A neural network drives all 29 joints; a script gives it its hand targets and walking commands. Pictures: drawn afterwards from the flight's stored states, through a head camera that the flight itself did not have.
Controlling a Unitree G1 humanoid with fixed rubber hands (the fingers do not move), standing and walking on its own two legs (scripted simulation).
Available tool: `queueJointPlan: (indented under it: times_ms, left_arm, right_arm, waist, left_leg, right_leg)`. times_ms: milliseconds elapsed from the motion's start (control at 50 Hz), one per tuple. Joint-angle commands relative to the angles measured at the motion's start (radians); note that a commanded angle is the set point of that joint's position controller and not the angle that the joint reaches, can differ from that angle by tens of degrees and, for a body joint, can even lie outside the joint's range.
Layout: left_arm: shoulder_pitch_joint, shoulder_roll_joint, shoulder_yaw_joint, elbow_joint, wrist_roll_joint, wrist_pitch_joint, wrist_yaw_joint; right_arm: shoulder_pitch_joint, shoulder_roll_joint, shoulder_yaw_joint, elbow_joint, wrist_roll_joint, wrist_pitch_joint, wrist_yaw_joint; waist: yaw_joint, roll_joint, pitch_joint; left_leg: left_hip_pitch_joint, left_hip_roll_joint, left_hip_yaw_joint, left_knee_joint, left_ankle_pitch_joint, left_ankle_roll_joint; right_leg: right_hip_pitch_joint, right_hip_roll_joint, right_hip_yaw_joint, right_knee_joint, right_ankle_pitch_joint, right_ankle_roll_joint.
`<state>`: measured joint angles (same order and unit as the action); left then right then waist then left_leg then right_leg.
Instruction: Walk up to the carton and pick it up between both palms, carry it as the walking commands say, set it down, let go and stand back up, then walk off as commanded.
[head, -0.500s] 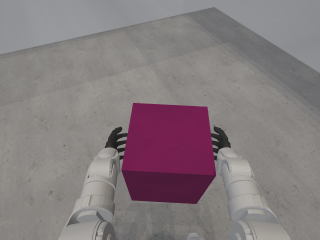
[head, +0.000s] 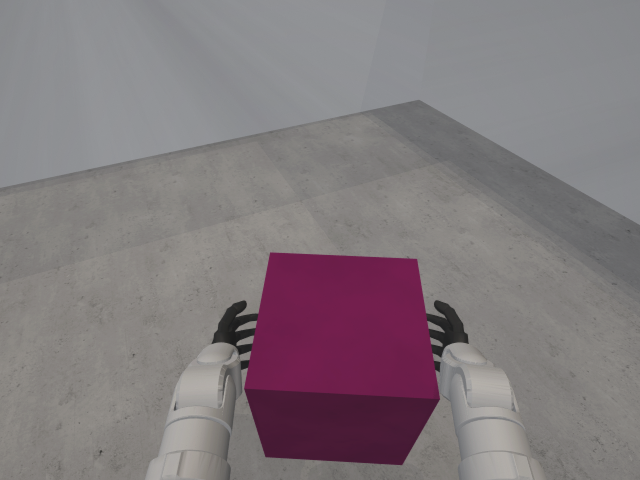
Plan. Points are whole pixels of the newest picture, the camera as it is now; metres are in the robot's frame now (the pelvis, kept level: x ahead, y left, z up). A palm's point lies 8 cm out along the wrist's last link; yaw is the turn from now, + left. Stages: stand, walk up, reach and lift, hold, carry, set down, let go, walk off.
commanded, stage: reach and lift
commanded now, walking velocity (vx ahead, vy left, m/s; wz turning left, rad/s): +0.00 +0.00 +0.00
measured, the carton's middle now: (338, 362) +0.33 -0.02 -0.03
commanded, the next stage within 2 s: hold in 1.20 s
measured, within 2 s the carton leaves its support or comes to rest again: neither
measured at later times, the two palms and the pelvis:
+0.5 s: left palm (213, 348) +0.30 +0.14 +0.06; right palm (451, 342) +0.30 -0.16 +0.06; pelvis +0.00 +0.00 +0.00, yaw +0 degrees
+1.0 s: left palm (207, 359) +0.29 +0.15 +0.05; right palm (447, 350) +0.29 -0.15 +0.05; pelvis +0.01 +0.00 +0.01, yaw +0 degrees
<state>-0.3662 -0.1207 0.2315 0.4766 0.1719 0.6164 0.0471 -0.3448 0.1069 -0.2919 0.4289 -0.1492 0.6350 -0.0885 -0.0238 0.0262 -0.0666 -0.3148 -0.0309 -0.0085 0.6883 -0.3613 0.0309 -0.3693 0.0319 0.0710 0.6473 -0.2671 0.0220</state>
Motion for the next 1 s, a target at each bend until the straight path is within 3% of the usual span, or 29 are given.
queueJointPlan:
  times_ms: [0,80,120,140,160,220,260,340,400,420,460,580,680,720,740,800,820,840,860,880,900,940,980]
  left_arm:
    - [-0.791,-1.018,-0.639,-0.266,-0.284,-0.021,-0.261]
    - [-0.818,-1.004,-0.619,-0.209,-0.264,0.023,-0.252]
    - [-0.805,-0.975,-0.527,-0.117,-0.220,0.042,-0.256]
    - [-0.790,-0.975,-0.504,-0.085,-0.198,0.049,-0.258]
    - [-0.794,-0.991,-0.486,-0.064,-0.210,0.049,-0.258]
    - [-0.797,-1.001,-0.449,-0.016,-0.195,0.064,-0.267]
    - [-0.838,-1.012,-0.450,-0.047,-0.194,0.056,-0.270]
    - [-0.790,-1.044,-0.435,-0.032,-0.200,0.061,-0.277]
    - [-0.804,-1.038,-0.477,-0.133,-0.224,0.050,-0.274]
    - [-0.839,-1.043,-0.517,-0.189,-0.243,0.043,-0.270]
    - [-0.823,-1.048,-0.550,-0.218,-0.267,0.045,-0.266]
    - [-0.703,-1.005,-0.601,-0.283,-0.276,0.061,-0.259]
    - [-0.584,-0.962,-0.556,-0.205,-0.231,0.088,-0.257]
    - [-0.579,-0.969,-0.590,-0.262,-0.242,0.079,-0.256]
    - [-0.572,-0.960,-0.580,-0.272,-0.237,0.080,-0.252]
    - [-0.540,-0.964,-0.605,-0.294,-0.247,0.081,-0.251]
    - [-0.557,-0.956,-0.614,-0.314,-0.245,0.078,-0.247]
    - [-0.527,-0.964,-0.623,-0.323,-0.249,0.078,-0.245]
    - [-0.534,-0.982,-0.638,-0.317,-0.266,0.079,-0.248]
    - [-0.517,-0.966,-0.658,-0.367,-0.256,0.078,-0.242]
    - [-0.515,-0.956,-0.649,-0.361,-0.255,0.082,-0.242]
    - [-0.534,-0.955,-0.669,-0.388,-0.263,0.077,-0.240]
    - [-0.517,-0.968,-0.675,-0.397,-0.262,0.081,-0.235]
  right_arm:
    - [-0.780,1.061,0.776,-0.201,0.297,0.021,0.316]
    - [-0.748,1.040,0.695,-0.098,0.259,0.057,0.321]
    - [-0.753,0.983,0.621,-0.013,0.206,0.080,0.328]
    - [-0.787,0.990,0.597,-0.025,0.202,0.078,0.330]
    - [-0.803,0.979,0.591,-0.010,0.203,0.080,0.335]
    - [-0.819,0.977,0.544,0.023,0.190,0.091,0.345]
    - [-0.789,1.017,0.510,0.064,0.174,0.090,0.352]
    - [-0.793,1.050,0.546,0.010,0.186,0.094,0.350]
    - [-0.842,1.086,0.607,-0.084,0.233,0.081,0.351]
    - [-0.825,1.092,0.624,-0.096,0.249,0.081,0.352]
    - [-0.824,1.091,0.671,-0.151,0.265,0.079,0.342]
    - [-0.678,1.077,0.709,-0.187,0.256,0.092,0.318]
    - [-0.579,0.991,0.660,-0.168,0.202,0.111,0.307]
    - [-0.549,1.000,0.682,-0.189,0.209,0.104,0.310]
    - [-0.561,1.008,0.692,-0.207,0.209,0.109,0.308]
    - [-0.569,0.994,0.720,-0.259,0.226,0.104,0.307]
    - [-0.537,0.992,0.708,-0.229,0.219,0.107,0.307]
    - [-0.549,0.989,0.742,-0.282,0.237,0.102,0.306]
    - [-0.544,0.979,0.746,-0.296,0.226,0.101,0.304]
    - [-0.490,0.987,0.733,-0.269,0.230,0.108,0.306]
    - [-0.515,0.967,0.743,-0.302,0.233,0.105,0.303]
    - [-0.484,0.962,0.736,-0.284,0.222,0.106,0.306]
    - [-0.499,0.959,0.759,-0.320,0.242,0.100,0.312]
  waist:
    - [0.014,-0.019,-0.412]
    - [-0.003,0.017,-0.285]
    - [-0.005,0.028,-0.154]
    - [0.009,0.038,-0.142]
    - [0.003,0.024,-0.129]
    - [0.008,0.023,-0.089]
    - [0.007,0.029,-0.101]
    - [0.024,-0.053,-0.171]
    - [0.049,-0.034,-0.259]
    - [0.048,0.002,-0.305]
    - [0.048,-0.031,-0.336]
    - [0.036,-0.046,-0.369]
    - [0.023,-0.054,-0.258]
    - [0.026,-0.023,-0.278]
    - [0.034,-0.056,-0.277]
    - [0.043,-0.032,-0.268]
    - [0.033,-0.032,-0.248]
    - [0.042,-0.035,-0.279]
    - [0.029,-0.042,-0.299]
    - [0.035,-0.007,-0.254]
    - [0.031,0.000,-0.262]
    - [0.022,0.006,-0.280]
    - [0.033,0.021,-0.255]
  left_leg:
    - [0.126,-0.004,-0.149,-0.200,0.362,-0.024]
    - [0.072,0.007,-0.144,-0.253,0.146,-0.023]
    - [-0.003,0.020,-0.145,-0.317,-0.044,-0.009]
    - [-0.007,0.012,-0.135,-0.321,-0.042,-0.010]
    - [-0.026,0.034,-0.147,-0.346,-0.099,-0.004]
    - [-0.059,0.033,-0.133,-0.374,-0.164,0.004]
    - [-0.065,0.036,-0.131,-0.378,-0.123,0.003]
    - [0.000,0.036,-0.122,-0.358,0.026,0.004]
    - [0.058,0.025,-0.122,-0.316,0.152,-0.003]
    - [0.067,0.025,-0.124,-0.314,0.192,-0.015]
    - [0.103,0.014,-0.121,-0.283,0.261,-0.019]
    - [0.217,0.018,-0.135,-0.264,0.446,-0.034]
    - [0.205,0.020,-0.138,-0.290,0.408,-0.034]
    - [0.248,0.011,-0.135,-0.286,0.492,-0.044]
    - [0.237,0.017,-0.141,-0.291,0.494,-0.039]
    - [0.243,0.018,-0.141,-0.292,0.511,-0.040]
    - [0.236,0.022,-0.147,-0.298,0.508,-0.043]
    - [0.252,0.013,-0.144,-0.288,0.551,-0.042]
    - [0.285,0.018,-0.151,-0.283,0.557,-0.045]
    - [0.270,0.018,-0.149,-0.292,0.594,-0.051]
    - [0.256,0.010,-0.140,-0.293,0.527,-0.047]
    - [0.262,0.019,-0.154,-0.297,0.554,-0.057]
    - [0.250,0.014,-0.151,-0.294,0.511,-0.053]
  right_leg:
    - [0.332,0.047,0.022,-0.098,0.275,-0.017]
    - [0.316,0.040,0.013,-0.121,0.130,-0.027]
    - [0.312,0.040,-0.010,-0.119,0.022,-0.022]
    - [0.314,0.034,-0.007,-0.136,0.021,-0.025]
    - [0.330,0.041,-0.016,-0.119,0.002,-0.024]
    - [0.347,0.045,-0.031,-0.129,-0.026,-0.022]
    - [0.369,0.042,-0.025,-0.129,0.017,-0.021]
    - [0.415,0.052,-0.025,-0.134,0.116,-0.014]
    - [0.418,0.047,-0.001,-0.134,0.193,-0.016]
    - [0.428,0.053,-0.002,-0.124,0.230,-0.015]
    - [0.415,0.051,0.007,-0.132,0.249,-0.017]
    - [0.387,0.048,0.022,-0.152,0.338,-0.013]
    - [0.384,0.039,0.026,-0.182,0.313,-0.015]
    - [0.377,0.041,0.024,-0.187,0.362,-0.014]
    - [0.390,0.044,0.021,-0.184,0.359,-0.009]
    - [0.386,0.045,0.026,-0.184,0.370,-0.013]
    - [0.377,0.045,0.029,-0.191,0.347,-0.015]
    - [0.395,0.047,0.027,-0.186,0.395,-0.012]
    - [0.365,0.053,0.024,-0.185,0.373,-0.015]
    - [0.367,0.048,0.027,-0.194,0.385,-0.012]
    - [0.386,0.048,0.030,-0.192,0.370,-0.014]
    - [0.363,0.053,0.023,-0.190,0.351,-0.018]
    - [0.357,0.050,0.024,-0.186,0.326,-0.023]
